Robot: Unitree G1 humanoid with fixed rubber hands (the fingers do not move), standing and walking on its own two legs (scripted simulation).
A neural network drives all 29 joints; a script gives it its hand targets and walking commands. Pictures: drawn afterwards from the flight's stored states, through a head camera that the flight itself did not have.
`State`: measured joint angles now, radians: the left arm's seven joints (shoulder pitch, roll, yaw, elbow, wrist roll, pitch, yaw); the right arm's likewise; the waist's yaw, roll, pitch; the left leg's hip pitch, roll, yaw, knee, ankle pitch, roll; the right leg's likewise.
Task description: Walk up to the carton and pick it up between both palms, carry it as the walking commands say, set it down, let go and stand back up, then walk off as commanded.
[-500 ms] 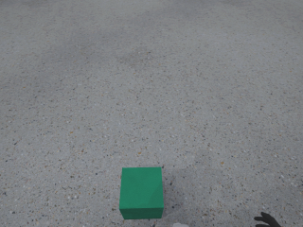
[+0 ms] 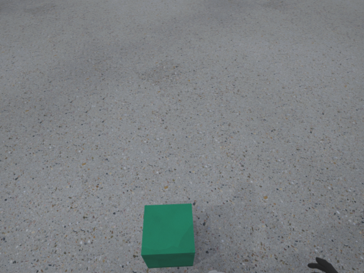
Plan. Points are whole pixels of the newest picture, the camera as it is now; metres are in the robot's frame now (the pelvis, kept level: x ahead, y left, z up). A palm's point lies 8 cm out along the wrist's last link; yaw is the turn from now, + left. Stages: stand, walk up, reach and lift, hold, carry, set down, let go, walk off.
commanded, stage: walk up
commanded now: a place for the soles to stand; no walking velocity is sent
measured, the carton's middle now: (169, 236) +0.40 +0.05 -0.61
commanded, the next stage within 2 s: none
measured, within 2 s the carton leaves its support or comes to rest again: neither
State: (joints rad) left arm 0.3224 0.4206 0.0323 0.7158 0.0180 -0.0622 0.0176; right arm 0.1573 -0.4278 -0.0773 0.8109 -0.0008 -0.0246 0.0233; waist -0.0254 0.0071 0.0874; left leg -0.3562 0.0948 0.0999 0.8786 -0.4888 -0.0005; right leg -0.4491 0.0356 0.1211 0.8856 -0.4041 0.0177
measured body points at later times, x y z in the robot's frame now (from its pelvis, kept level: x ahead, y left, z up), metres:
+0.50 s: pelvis -0.03 +0.02 +0.00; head -0.01 +0.02 +0.44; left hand +0.07 +0.34 -0.10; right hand +0.08 -0.30 -0.10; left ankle -0.01 +0.14 -0.70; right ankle +0.03 -0.13 -0.69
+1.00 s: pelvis -0.11 +0.00 -0.01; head -0.10 -0.02 +0.44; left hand -0.01 +0.32 -0.09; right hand +0.00 -0.33 -0.11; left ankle -0.03 +0.14 -0.69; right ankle -0.03 -0.14 -0.69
